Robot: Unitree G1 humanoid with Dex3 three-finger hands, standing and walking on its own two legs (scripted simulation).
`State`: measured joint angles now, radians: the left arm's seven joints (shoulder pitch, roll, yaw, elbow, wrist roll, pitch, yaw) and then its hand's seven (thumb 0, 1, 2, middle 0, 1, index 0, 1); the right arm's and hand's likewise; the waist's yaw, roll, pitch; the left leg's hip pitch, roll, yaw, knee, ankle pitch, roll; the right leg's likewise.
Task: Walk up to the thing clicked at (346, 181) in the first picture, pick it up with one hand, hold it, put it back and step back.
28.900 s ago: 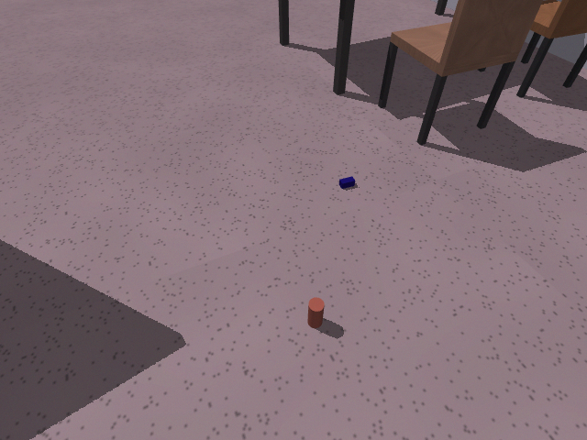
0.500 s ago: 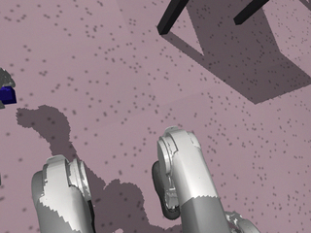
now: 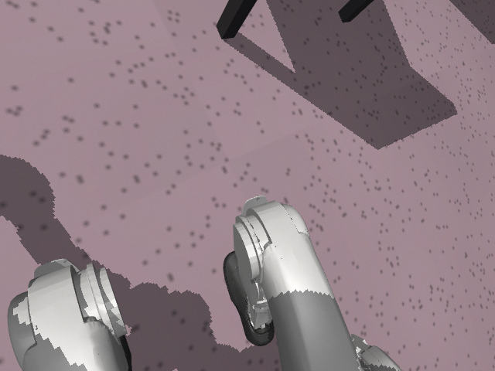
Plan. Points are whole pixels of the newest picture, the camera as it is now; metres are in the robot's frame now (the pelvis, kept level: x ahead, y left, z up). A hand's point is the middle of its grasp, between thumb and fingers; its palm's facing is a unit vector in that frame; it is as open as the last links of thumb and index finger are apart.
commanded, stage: rest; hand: left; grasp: from above
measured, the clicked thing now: out of the picture +0.48 +0.33 -0.25
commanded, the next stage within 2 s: open in 0.72 s
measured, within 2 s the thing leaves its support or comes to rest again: rests again in 0.62 s
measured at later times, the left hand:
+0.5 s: hand out of the picture +0.47 +0.32 -0.24, palm faces -0.45 -0.12 -0.88, open 6.5 cm
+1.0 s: hand out of the picture +0.47 +0.32 -0.25, palm faces -0.44 -0.13 -0.89, open 6.8 cm
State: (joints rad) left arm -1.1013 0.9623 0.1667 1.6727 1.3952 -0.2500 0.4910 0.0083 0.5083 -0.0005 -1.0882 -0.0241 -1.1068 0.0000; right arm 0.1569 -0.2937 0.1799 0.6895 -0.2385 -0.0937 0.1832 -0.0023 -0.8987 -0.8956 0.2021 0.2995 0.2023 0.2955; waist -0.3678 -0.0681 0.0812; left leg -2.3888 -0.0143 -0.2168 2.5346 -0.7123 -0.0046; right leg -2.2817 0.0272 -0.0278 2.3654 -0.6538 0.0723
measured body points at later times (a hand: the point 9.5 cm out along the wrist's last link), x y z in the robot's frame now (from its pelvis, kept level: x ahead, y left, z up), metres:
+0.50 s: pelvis +0.00 +0.01 -0.01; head +0.27 +0.13 +0.33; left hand +0.49 +0.32 -0.18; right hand +0.04 -0.25 -0.06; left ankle +0.06 +0.12 -0.27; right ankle +0.12 -0.15 -0.27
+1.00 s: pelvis +0.00 +0.01 -0.01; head +0.27 +0.13 +0.32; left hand +0.49 +0.32 -0.19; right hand +0.03 -0.25 -0.06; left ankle +0.06 +0.12 -0.27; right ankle +0.12 -0.15 -0.27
